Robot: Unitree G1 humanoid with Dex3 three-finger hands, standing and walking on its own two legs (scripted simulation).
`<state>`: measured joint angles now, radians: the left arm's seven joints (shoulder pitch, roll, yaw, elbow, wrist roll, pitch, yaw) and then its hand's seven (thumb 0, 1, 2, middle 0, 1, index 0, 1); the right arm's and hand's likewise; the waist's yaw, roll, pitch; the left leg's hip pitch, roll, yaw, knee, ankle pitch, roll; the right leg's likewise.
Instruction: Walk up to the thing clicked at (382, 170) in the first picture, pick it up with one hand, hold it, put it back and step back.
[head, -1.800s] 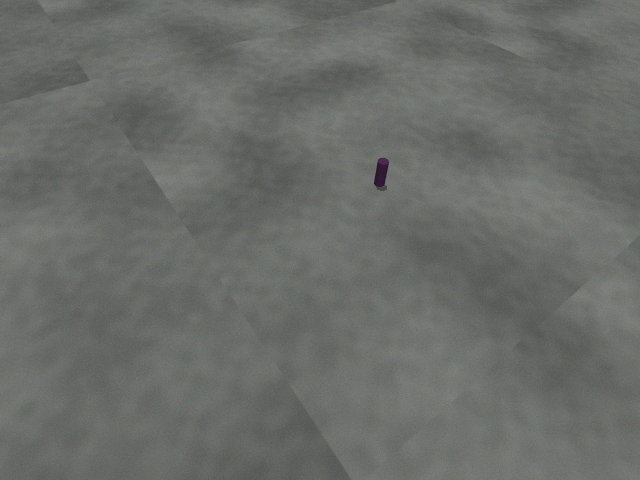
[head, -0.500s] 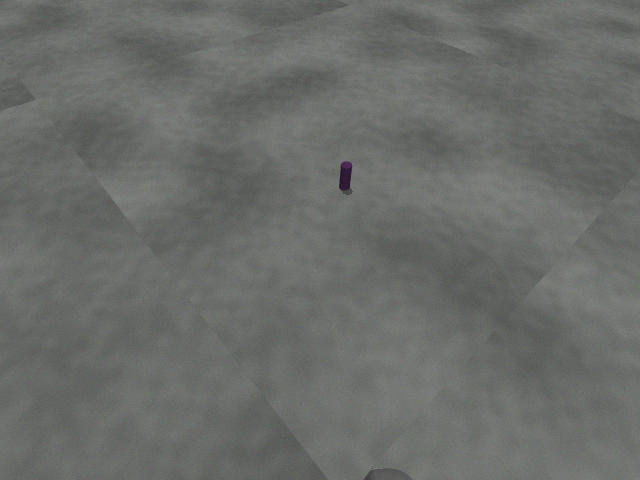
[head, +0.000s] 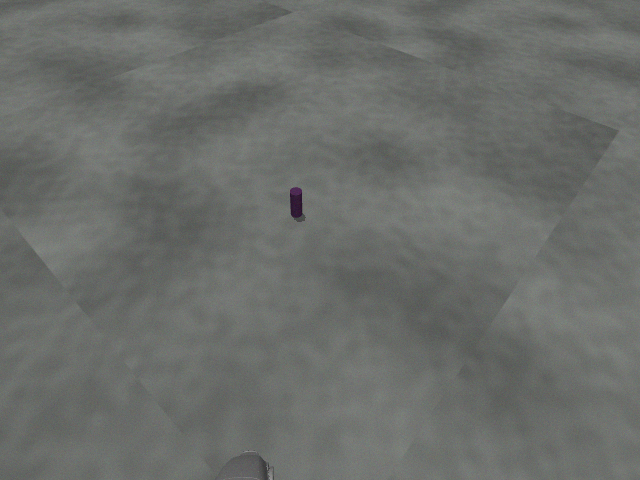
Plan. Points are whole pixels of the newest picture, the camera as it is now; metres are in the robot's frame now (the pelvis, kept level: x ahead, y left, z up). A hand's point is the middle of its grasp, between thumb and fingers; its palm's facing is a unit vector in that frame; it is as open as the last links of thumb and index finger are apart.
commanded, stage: walk up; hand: left
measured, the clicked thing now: (296, 202) +1.29 +0.11 -0.70
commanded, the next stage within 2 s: none
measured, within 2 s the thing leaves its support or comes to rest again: neither
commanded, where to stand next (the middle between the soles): +0.93 -0.05 m, yaw -7 degrees
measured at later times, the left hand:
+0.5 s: hand (177, 316) +0.39 +0.26 -0.13, palm faces -0.20 -0.90 -0.39, open 7.4 cm
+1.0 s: hand (186, 267) +0.52 +0.28 -0.17, palm faces -0.15 -0.91 -0.38, open 7.4 cm
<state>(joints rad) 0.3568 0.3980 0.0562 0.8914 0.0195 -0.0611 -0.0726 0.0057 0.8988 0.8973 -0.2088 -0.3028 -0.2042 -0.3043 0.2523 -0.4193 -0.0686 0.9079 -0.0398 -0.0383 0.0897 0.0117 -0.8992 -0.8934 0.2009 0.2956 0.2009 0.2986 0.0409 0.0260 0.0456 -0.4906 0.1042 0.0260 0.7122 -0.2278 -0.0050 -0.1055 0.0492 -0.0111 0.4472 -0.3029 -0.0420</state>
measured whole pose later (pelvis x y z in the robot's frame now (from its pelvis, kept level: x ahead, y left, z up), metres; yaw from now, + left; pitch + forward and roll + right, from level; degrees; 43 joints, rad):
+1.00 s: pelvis +0.46 +0.00 -0.02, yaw -7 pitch -2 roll +0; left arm 0.34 0.45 0.04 0.91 0.01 -0.05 -0.03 0.01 0.90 0.90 -0.21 -0.30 -0.20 -0.30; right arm 0.27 -0.42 -0.07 0.85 -0.02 -0.09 0.07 0.01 -0.90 -0.89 0.20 0.30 0.20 0.30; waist 0.01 -0.04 0.06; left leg -0.38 0.05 0.08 0.66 -0.24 0.02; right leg -0.30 -0.03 0.02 0.98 -0.47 -0.04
